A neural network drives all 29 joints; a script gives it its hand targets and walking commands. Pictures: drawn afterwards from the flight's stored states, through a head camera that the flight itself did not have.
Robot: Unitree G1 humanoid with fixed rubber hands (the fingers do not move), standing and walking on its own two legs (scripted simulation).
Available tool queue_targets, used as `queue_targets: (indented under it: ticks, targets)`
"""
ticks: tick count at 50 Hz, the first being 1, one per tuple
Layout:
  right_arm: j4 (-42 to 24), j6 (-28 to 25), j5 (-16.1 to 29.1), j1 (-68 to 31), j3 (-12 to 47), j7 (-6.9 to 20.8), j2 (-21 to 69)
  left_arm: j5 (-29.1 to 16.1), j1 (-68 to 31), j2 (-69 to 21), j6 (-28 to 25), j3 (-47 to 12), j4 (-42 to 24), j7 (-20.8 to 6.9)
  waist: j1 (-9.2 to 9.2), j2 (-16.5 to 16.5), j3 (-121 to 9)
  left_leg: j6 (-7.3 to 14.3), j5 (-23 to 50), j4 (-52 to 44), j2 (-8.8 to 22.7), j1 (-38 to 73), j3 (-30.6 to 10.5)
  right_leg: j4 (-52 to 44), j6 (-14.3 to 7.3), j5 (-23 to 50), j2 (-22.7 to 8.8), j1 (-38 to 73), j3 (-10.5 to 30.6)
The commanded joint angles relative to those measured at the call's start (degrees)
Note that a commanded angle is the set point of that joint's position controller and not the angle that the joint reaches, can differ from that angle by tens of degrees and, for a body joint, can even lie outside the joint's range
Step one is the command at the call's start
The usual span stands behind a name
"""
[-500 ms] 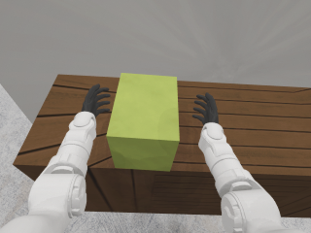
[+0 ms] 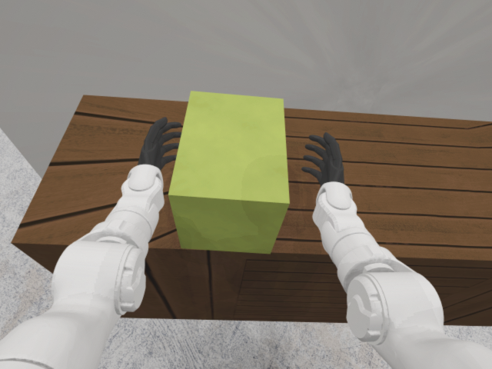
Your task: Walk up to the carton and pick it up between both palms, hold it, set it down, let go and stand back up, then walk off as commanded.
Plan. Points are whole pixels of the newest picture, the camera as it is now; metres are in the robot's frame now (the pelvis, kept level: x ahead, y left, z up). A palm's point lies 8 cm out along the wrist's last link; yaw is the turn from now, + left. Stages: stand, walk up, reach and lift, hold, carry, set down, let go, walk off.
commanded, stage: reach and lift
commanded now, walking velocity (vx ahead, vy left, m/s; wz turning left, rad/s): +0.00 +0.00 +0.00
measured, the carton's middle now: (231, 174) +0.46 +0.04 +0.01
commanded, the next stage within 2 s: none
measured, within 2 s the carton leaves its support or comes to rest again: leaves its support in 1.72 s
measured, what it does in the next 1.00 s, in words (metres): stands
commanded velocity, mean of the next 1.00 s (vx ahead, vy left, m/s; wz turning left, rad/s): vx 0.00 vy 0.00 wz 0.00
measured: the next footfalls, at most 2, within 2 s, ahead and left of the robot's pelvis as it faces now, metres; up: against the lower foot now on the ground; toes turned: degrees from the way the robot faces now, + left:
none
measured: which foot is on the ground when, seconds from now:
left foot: down 0.00-1.00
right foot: down 0.00-1.00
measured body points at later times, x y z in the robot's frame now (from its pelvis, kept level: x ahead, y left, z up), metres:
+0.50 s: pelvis +0.03 +0.00 +0.02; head +0.09 +0.03 +0.47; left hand +0.45 +0.16 +0.05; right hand +0.41 -0.10 +0.04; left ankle +0.01 +0.11 -0.72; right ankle +0.04 -0.14 -0.72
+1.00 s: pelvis +0.03 +0.00 +0.03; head +0.10 +0.04 +0.47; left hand +0.45 +0.16 +0.05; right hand +0.41 -0.10 +0.04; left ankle +0.01 +0.11 -0.72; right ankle +0.04 -0.14 -0.72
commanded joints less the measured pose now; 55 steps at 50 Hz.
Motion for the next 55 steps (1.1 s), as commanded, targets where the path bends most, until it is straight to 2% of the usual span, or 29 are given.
queue_targets:
  ticks: [1, 2, 3, 5, 7, 8, 9, 12, 14, 15, 16, 17, 20, 24, 25, 26, 27, 33, 34, 35, 39, 44, 45, 46, 47, 49, 50, 52, 55]
  targets:
    - [-5.43, -1.54, -3.16, -24.02, -3.08, 0.33, -1.82, 3.88, -26.74, 2.15, -1.60, 1.22, -9.51, -0.05, -0.50, 8.97, -29.80, -3.52, 17.95, -3.86, -1.57, 19.97, 0.33, -2.51, -1.89, 5.45, 2.63, 14.62, -0.46]
    - [-5.51, -1.57, -4.91, -24.97, -4.82, 0.83, -0.24, 4.14, -28.63, -0.02, -1.69, 1.01, -11.32, -0.32, -1.34, 9.72, -26.95, -3.63, 17.21, -4.73, -1.12, 20.33, -0.62, -2.85, -1.79, 3.40, 2.52, 13.74, -1.00]
    - [-8.27, -2.15, -7.30, -26.31, -6.04, 1.27, 1.31, 4.48, -27.62, -2.37, -1.84, 0.88, -11.12, -0.62, -0.32, 9.40, -27.17, -3.40, 15.89, -5.36, -0.80, 20.27, -0.69, -2.54, -1.87, 2.93, 2.34, 14.41, -1.36]
    - [-10.78, -3.29, -11.75, -24.80, -7.44, 1.49, 7.64, 8.70, -26.12, -5.67, -2.02, 3.94, -10.63, -2.24, -0.12, 6.83, -29.74, -3.05, 19.87, -4.78, -1.48, 21.30, 0.88, -4.14, -1.70, 7.30, 1.61, 17.84, -0.67]
    - [-11.64, -5.50, -19.06, -22.38, -10.88, 2.09, 12.08, 14.34, -24.57, -10.12, -2.51, 7.00, -12.68, -2.97, -0.54, 8.73, -30.41, -3.36, 22.41, -6.38, -2.00, 21.58, 2.33, -4.64, -1.46, 10.90, 1.08, 22.55, -1.05]
    - [-13.02, -6.63, -22.28, -22.15, -12.91, 2.09, 13.26, 17.76, -22.72, -11.01, -2.35, 10.59, -13.10, -3.09, 0.09, 7.45, -30.78, -3.50, 23.06, -6.65, -1.84, 22.48, 3.03, -5.41, -1.20, 11.87, 1.02, 24.95, -1.24]
    - [-9.44, -6.86, -27.88, -21.38, -17.78, 2.86, 16.44, 21.46, -24.92, -15.38, -1.65, 11.65, -13.28, -4.22, -2.09, 8.35, -27.32, -3.77, 22.04, -8.07, -2.06, 23.12, 2.88, -6.41, -1.37, 11.01, 1.24, 25.57, -2.13]
    - [-10.66, -8.89, -37.16, -22.11, -15.85, 9.01, 38.15, 29.89, -21.53, -35.78, -1.24, 13.18, -10.47, -9.14, 1.42, 7.68, -22.28, -3.30, 25.83, -10.17, -1.13, 27.95, 3.87, -8.34, -1.52, 10.88, 1.11, 26.71, -3.37]
    - [-8.28, -9.56, -39.71, -19.02, -15.52, 10.35, 38.65, 31.71, -18.30, -37.40, -0.92, 15.76, -8.44, -8.93, 3.37, 6.74, -22.60, -4.03, 29.19, -11.15, -0.89, 29.32, 5.06, -9.60, -1.55, 12.80, 1.53, 30.24, -3.19]
    - [-9.78, -9.54, -40.23, -18.88, -14.98, 10.72, 38.22, 31.88, -16.88, -37.58, -0.73, 16.15, -8.65, -8.83, 3.47, 5.74, -22.46, -3.91, 28.80, -11.55, -0.84, 29.45, 5.22, -9.68, -1.33, 13.18, 2.19, 32.01, -3.45]
    - [-10.79, -10.33, -41.16, -20.16, -17.30, 10.66, 37.44, 31.98, -19.74, -38.01, -0.86, 15.23, -10.60, -8.72, 1.98, 6.62, -23.06, -4.44, 28.07, -11.42, -1.05, 27.94, 5.27, -9.99, -1.17, 13.45, 2.15, 32.31, -3.42]
    - [-9.95, -10.26, -41.03, -18.71, -14.56, 10.91, 38.30, 32.35, -17.58, -37.41, -1.26, 16.46, -11.10, -8.61, 3.38, 4.75, -21.21, -4.11, 28.45, -12.06, -0.98, 27.94, 5.53, -10.15, -0.97, 15.50, 2.09, 35.07, -3.21]
    - [-7.43, -10.38, -41.18, -14.37, -16.02, 10.07, 38.24, 32.73, -15.81, -38.87, 0.14, 14.79, -13.38, -9.07, 0.51, 5.01, -16.51, -4.93, 30.13, -13.13, -1.36, 28.01, 5.28, -11.19, -0.67, 16.49, 2.49, 38.03, -3.81]
    - [-9.17, -10.72, -39.20, -14.18, -11.86, 9.98, 38.73, 32.51, -11.69, -39.11, 0.89, 14.38, -16.11, -9.35, 1.43, 3.21, -14.47, -5.04, 32.86, -14.16, -1.29, 29.28, 5.62, -12.40, -0.40, 18.24, 3.05, 39.52, -4.28]
    - [-10.55, -11.14, -39.19, -13.80, -11.97, 9.48, 38.62, 32.46, -12.56, -39.47, 1.20, 12.99, -16.36, -9.52, 0.12, 3.79, -16.99, -5.41, 33.24, -13.91, -1.65, 28.93, 5.42, -12.91, -0.36, 19.85, 2.86, 41.06, -4.12]
    - [-8.32, -10.94, -39.21, -12.05, -12.80, 9.47, 38.18, 33.74, -11.32, -40.16, 2.08, 13.65, -16.27, -9.84, 0.61, 5.58, -12.95, -5.47, 34.29, -14.33, -1.78, 28.12, 5.37, -12.65, -0.80, 19.26, 2.82, 40.50, -3.81]
    - [-9.12, -11.67, -38.28, -12.49, -11.23, 9.47, 38.60, 34.11, -9.85, -39.87, 2.11, 14.02, -17.96, -9.66, 1.71, 4.32, -14.04, -5.30, 35.64, -14.28, -1.56, 28.77, 5.37, -12.72, -0.65, 20.37, 3.15, 42.02, -3.87]
    - [-11.47, -12.83, -38.13, -12.67, -12.18, 8.56, 37.66, 33.99, -10.58, -40.54, 3.66, 11.77, -17.68, -10.64, -1.11, 5.40, -13.68, -5.08, 31.94, -15.03, -2.21, 26.51, 5.51, -13.81, -0.37, 20.66, 2.72, 43.31, -4.16]
    - [-11.88, -12.87, -38.16, -12.73, -11.04, 8.42, 37.59, 33.94, -8.33, -40.75, 3.86, 12.65, -16.96, -10.76, 0.24, 3.62, -12.93, -5.16, 33.92, -14.67, -2.17, 25.99, 5.43, -13.56, -0.46, 22.60, 3.03, 44.62, -3.82]
    - [-10.45, -12.60, -38.11, -12.24, -10.65, 8.54, 37.94, 35.33, -8.74, -40.64, 3.93, 13.06, -18.39, -10.67, 0.72, 5.81, -12.30, -5.31, 32.99, -15.31, -1.93, 25.91, 5.23, -13.54, -0.35, 21.15, 2.94, 45.20, -4.22]
    - [-12.17, -13.57, -37.38, -12.26, -9.24, 8.13, 38.66, 33.90, -9.76, -42.09, 3.67, 10.45, -21.36, -10.93, -0.66, 4.74, -15.52, -5.13, 31.74, -15.66, -1.96, 26.03, 5.29, -13.68, -0.49, 22.27, 3.11, 45.52, -4.19]
    - [-10.66, -12.81, -38.00, -10.68, -9.03, 7.88, 39.57, 35.71, -8.84, -40.91, 4.52, 13.15, -19.83, -11.36, 1.20, 4.10, -13.22, -3.85, 27.38, -16.07, -2.21, 22.74, 5.84, -13.41, -0.11, 21.20, 2.00, 48.30, -3.21]
    - [-11.20, -12.93, -38.46, -11.40, -8.90, 7.86, 40.09, 35.07, -8.43, -41.87, 4.26, 13.39, -19.25, -11.31, 0.88, 2.83, -11.87, -3.89, 28.82, -16.59, -2.26, 22.52, 5.92, -13.46, -0.22, 22.23, 2.22, 47.48, -3.32]
    - [-8.88, -13.22, -38.39, -11.55, -11.12, 7.94, 38.45, 34.68, -10.44, -43.06, 4.55, 11.78, -21.33, -11.06, -0.96, 5.79, -11.58, -4.84, 29.46, -16.53, -1.81, 23.14, 5.75, -13.58, -0.43, 19.86, 2.52, 45.39, -4.10]
    - [-9.61, -13.07, -38.68, -11.49, -10.28, 8.02, 39.39, 35.38, -10.52, -42.14, 4.69, 12.61, -20.13, -11.42, 0.76, 5.63, -11.90, -4.26, 28.81, -15.90, -2.20, 24.47, 6.32, -13.94, -0.61, 19.37, 2.48, 45.06, -3.69]
    - [-10.41, -14.06, -38.82, -11.43, -10.22, 7.96, 39.31, 35.64, -9.45, -42.74, 4.17, 11.86, -20.56, -10.76, -0.05, 6.50, -13.85, -4.74, 31.03, -15.87, -1.83, 24.45, 6.04, -13.58, -1.05, 19.74, 2.94, 43.86, -4.19]
    - [-10.34, -14.29, -38.31, -10.45, -8.29, 8.02, 39.92, 35.14, -8.14, -43.00, 4.05, 11.01, -21.48, -10.66, 0.82, 6.24, -14.99, -4.70, 32.36, -16.15, -1.81, 26.45, 6.32, -14.15, -0.82, 20.81, 3.15, 44.78, -4.07]
    - [-9.18, -14.32, -37.31, -12.63, -10.74, 8.15, 38.76, 33.88, -10.34, -42.68, 3.95, 10.73, -20.30, -10.40, -0.40, 5.82, -13.05, -4.64, 30.31, -15.90, -1.62, 25.59, 5.94, -14.19, -1.19, 18.83, 3.01, 42.79, -4.26]
    - [-7.89, -13.62, -39.58, -11.90, -10.97, 8.25, 38.49, 35.23, -9.94, -42.20, 4.07, 13.18, -18.48, -10.66, 0.96, 4.77, -11.34, -4.25, 27.35, -16.68, -1.46, 24.74, 5.84, -14.03, -0.99, 15.82, 2.70, 42.83, -4.50]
